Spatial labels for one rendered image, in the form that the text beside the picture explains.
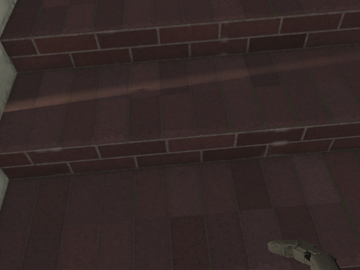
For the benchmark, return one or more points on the robot right hand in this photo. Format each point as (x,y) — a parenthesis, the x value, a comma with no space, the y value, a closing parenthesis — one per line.
(304,252)

